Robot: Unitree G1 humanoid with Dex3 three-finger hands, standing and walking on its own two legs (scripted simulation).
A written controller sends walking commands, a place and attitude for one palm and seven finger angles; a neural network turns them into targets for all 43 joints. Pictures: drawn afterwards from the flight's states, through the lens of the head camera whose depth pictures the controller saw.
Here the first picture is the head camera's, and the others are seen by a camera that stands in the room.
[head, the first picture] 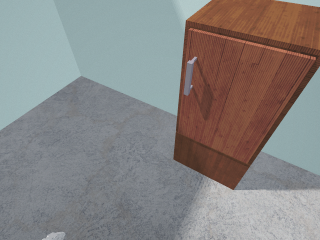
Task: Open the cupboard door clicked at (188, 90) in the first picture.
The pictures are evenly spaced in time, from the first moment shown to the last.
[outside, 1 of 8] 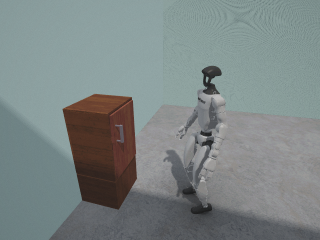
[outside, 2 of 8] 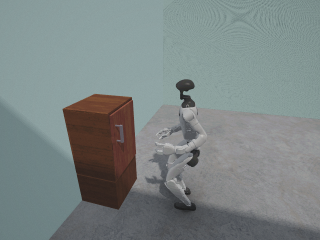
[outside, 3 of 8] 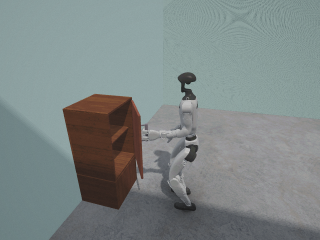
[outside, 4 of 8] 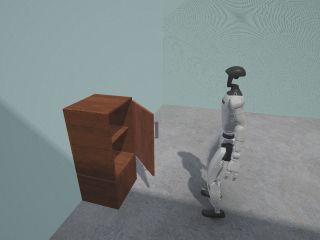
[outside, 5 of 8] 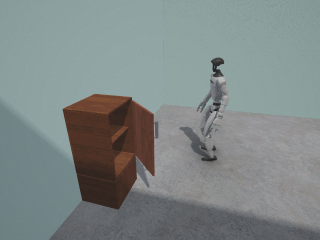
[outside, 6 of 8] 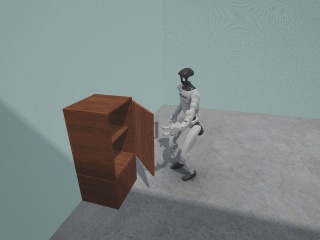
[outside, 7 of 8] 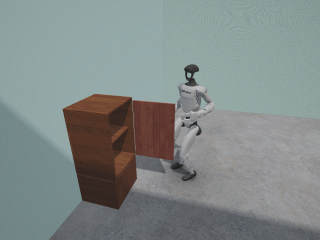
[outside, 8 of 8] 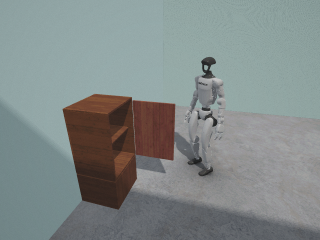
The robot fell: no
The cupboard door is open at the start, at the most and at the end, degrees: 0 91 91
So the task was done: yes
